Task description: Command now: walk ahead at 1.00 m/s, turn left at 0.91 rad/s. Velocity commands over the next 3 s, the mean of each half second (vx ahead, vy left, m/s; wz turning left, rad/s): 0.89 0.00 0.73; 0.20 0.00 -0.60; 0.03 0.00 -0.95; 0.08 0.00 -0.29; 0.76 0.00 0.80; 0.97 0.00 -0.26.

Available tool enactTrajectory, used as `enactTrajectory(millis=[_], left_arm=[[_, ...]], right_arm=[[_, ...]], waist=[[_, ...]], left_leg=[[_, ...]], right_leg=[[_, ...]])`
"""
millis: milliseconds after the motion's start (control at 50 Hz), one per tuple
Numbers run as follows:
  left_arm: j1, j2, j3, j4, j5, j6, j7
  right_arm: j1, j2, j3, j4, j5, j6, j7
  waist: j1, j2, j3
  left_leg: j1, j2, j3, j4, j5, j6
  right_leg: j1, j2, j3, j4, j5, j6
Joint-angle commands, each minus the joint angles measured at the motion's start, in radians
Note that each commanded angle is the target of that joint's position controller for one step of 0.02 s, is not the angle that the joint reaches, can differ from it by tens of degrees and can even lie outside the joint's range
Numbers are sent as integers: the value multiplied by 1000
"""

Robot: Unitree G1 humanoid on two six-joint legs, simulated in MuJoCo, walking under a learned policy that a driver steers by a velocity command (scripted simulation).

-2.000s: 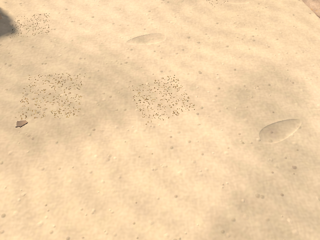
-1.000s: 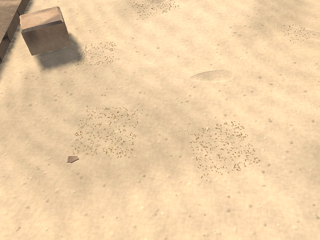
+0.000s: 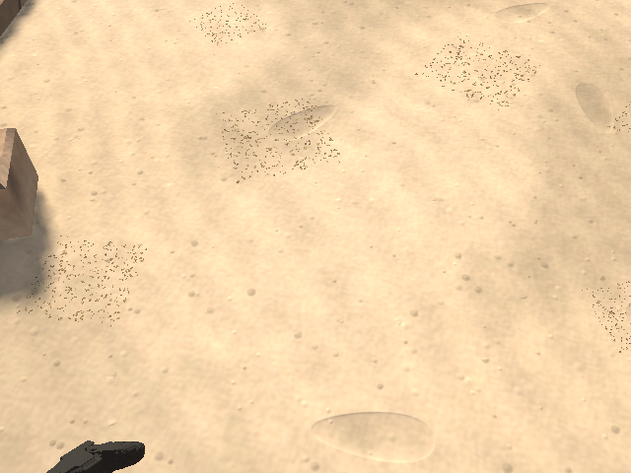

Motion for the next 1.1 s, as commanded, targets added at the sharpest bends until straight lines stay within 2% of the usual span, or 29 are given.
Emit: enactTrajectory(millis=[20, 60, 80, 140, 200, 260, 300, 320, 340, 360, 380, 400, 420, 440, 460, 500, 580, 680, 760, 780, 800, 820, 840, 860, 880, 900, 960, 1020, 1100], left_arm=[[169, 82, 41, 30, 26, 3, 5], [135, 51, 36, 62, -2, -2, -3], [121, 64, 41, 72, -11, -5, -3], [65, 138, 59, 76, -8, -14, 4], [124, 198, 70, 101, -4, -13, 9], [181, 275, 85, 118, -7, 5, 5], [178, 332, 97, 110, -12, 30, 9], [138, 331, 96, 84, -16, 32, 11], [180, 226, 63, 96, -18, 18, 11], [361, 74, 5, 42, 3, -15, -3], [297, 210, 19, 55, -44, -44, -11], [205, 225, 26, 48, -78, -42, -2], [157, 205, 21, 44, -68, -32, 13], [168, 196, 22, 71, -53, -9, 21], [216, 196, 27, 96, -52, 18, 17], [252, 151, 26, 127, -43, 57, 15], [179, 89, 16, 109, -23, 52, 1], [53, 83, 18, 49, -16, 42, -68], [238, 157, 57, 55, -11, 59, -90], [376, 192, 78, 81, -9, 59, -76], [428, 248, 96, 79, -9, 54, -50], [337, 295, 98, 33, 14, 54, -25], [245, 310, 97, -32, 37, 49, -28], [181, 261, 93, -71, 21, 55, -27], [138, 207, 79, -76, -7, 66, -19], [115, 175, 68, -86, -27, 74, -9], [84, 179, 77, -107, -16, 108, 12], [124, 218, 96, -101, -15, 134, 35], [87, 218, 101, -117, -22, 164, 47]], right_arm=[[-120, -41, -10, -152, -8, -3, 15], [-141, 3, 1, -180, 8, 24, 24], [-162, 10, 6, -197, 1, 29, 29], [-206, -12, 13, -222, -13, 23, 47], [-320, -39, 10, -236, -19, 9, 70], [-357, -96, -11, -256, -12, 1, 86], [-179, -178, -53, -228, 4, 10, 81], [72, -247, -93, -159, 1, 23, 72], [177, -263, -101, -101, 2, 36, 50], [41, -336, -83, -164, -38, 17, 42], [45, -239, -71, -195, -57, 4, 46], [14, -221, -64, -176, -61, -14, 50], [-70, -203, -55, -166, -53, -32, 54], [-141, -156, -39, -162, -59, -44, 53], [-167, -130, -30, -156, -72, -54, 52], [-184, -96, -22, -117, -62, -72, 48], [-258, -85, -17, -96, -78, -75, 5], [-198, -121, -24, -63, -64, -18, -46], [-264, -142, -38, -93, -51, 42, -70], [-300, -131, -36, -109, -46, 52, -69], [-294, -102, -25, -122, -52, 49, -57], [-191, 15, -1, -141, -92, 46, -25], [-96, -63, -1, -137, -67, 25, 1], [-191, -140, -16, -140, -46, 14, 9], [-264, -131, -19, -157, -51, 14, 6], [-292, -121, -18, -158, -61, 23, -1], [-298, -74, -16, -134, -58, 33, 0], [-307, -51, -15, -116, -50, 31, -10], [-331, -66, -26, -104, -42, 28, -14]], waist=[[93, -99, -32], [57, -121, 6], [45, -108, 33], [17, -74, 79], [67, 6, 104], [44, -63, 74], [-85, -149, -50], [-210, -134, -171], [-209, 57, -165], [11, 370, -329], [-79, 171, -495], [-67, 31, -317], [-14, -95, -163], [29, -116, -109], [63, -80, -85], [89, -23, -56], [90, 15, -35], [3, 16, -60], [98, 55, -112], [172, 23, -162], [195, -134, -173], [44, -399, -186], [44, -309, -413], [69, -146, -336], [43, -7, -196], [29, 32, -163], [16, -36, -114], [40, -86, -172], [63, -166, -169]], left_leg=[[-424, 162, -22, 32, 59, 1], [-437, 200, -12, -12, 33, 5], [-462, 210, -8, -36, 65, 0], [-435, 216, 14, -209, 266, -17], [-353, 160, 117, -427, 459, 10], [-202, 42, 245, -555, 409, 62], [29, -44, 290, -532, 269, 107], [371, -67, 259, -569, 278, 153], [654, 17, 68, -672, 366, 199], [859, 275, -507, -787, 411, 370], [838, 373, -702, -992, 208, 391], [644, 365, -607, -1035, 271, 339], [429, 341, -470, -1029, 451, 296], [277, 315, -320, -1004, 605, 263], [156, 291, -215, -1016, 706, 238], [57, 240, -43, -1070, 804, 190], [64, 124, 224, -1110, 898, 98], [297, 178, 277, -1026, 832, 57], [344, 224, 285, -739, 1103, 43], [272, 192, 287, -537, 1050, 25], [119, 81, 288, -273, 638, -31], [-250, -158, 199, 96, -247, -119], [-312, -164, -65, 240, -240, -113], [-314, -107, -91, 193, -167, -82], [-335, -73, -80, 98, -104, -73], [-317, -37, -76, 2, -66, -71], [-203, -40, -40, -305, -18, -92], [-164, -63, -44, -447, 20, -133], [-116, -72, -56, -569, 117, -142]], right_leg=[[368, -291, 349, -318, -41, -197], [298, -288, 224, -358, 34, -189], [274, -296, 173, -380, 94, -195], [208, -272, -5, -452, 177, -179], [262, -224, -163, -489, 272, -140], [381, -228, -238, -367, 869, -107], [413, -255, -248, -55, 1297, -105], [260, -245, -233, 238, 1295, -98], [-27, -121, -202, 631, 398, -47], [-335, 35, -52, 1028, -396, -26], [-359, -1, 116, 1035, -296, -50], [-356, -35, 92, 966, -231, -55], [-326, -82, 75, 881, -188, -47], [-257, -127, 73, 828, -167, -38], [-166, -151, 85, 782, -149, -34], [-96, -154, 81, 650, -108, -19], [-109, -101, 2, 353, 222, 7], [-171, -67, -78, 54, 434, -5], [-69, 18, -134, 70, 169, -79], [90, 45, -110, 7, 180, -122], [249, -25, 40, -77, 569, -175], [455, -211, 464, -60, 860, -375], [544, -332, 810, -237, 494, -494], [452, -305, 733, -279, 238, -442], [310, -254, 648, -301, 113, -385], [227, -220, 583, -303, 62, -348], [109, -91, 446, -301, 94, -272], [137, -84, 447, -262, 202, -266], [107, -49, 473, -252, 32, -218]])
